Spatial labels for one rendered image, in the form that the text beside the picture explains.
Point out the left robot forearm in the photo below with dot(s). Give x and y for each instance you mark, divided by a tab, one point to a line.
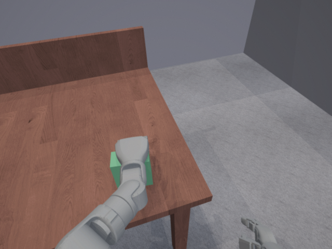
109	219

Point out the robot left hand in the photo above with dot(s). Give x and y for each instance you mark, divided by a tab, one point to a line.
132	148

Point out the left robot upper arm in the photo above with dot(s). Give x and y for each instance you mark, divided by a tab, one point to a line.
85	238

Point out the robot right hand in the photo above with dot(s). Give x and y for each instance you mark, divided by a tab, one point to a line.
262	234

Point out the sponge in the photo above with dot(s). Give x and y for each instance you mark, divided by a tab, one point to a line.
115	169

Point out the table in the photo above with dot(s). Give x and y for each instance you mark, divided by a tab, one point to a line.
64	104

